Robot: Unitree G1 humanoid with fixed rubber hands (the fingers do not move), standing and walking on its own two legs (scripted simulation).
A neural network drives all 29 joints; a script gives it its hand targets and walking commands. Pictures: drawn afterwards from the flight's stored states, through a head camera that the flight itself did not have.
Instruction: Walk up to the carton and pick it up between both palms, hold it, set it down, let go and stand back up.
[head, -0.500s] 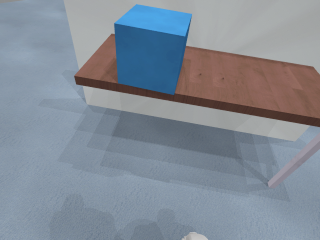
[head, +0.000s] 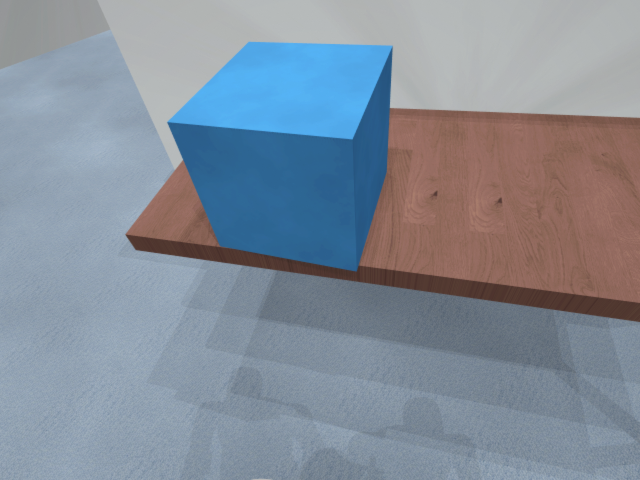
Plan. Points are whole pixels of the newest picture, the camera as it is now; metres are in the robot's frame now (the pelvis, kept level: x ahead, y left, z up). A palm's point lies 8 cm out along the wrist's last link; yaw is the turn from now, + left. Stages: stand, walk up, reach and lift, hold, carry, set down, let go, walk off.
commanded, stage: walk up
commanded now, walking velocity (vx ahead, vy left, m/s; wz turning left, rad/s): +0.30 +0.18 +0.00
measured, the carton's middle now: (300, 152) +0.66 +0.08 +0.06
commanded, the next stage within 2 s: none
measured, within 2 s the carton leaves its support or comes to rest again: neither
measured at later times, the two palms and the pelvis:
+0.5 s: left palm out of the picture +0.16 +0.34 -0.17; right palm (438, 461) +0.20 -0.13 -0.13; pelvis +0.16 +0.11 -0.01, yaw +1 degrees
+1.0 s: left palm out of the picture +0.12 +0.32 -0.15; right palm out of the picture +0.17 -0.10 -0.15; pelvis +0.15 +0.12 -0.01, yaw +0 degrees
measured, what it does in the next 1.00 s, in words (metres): walks ahead: left foot, then right foot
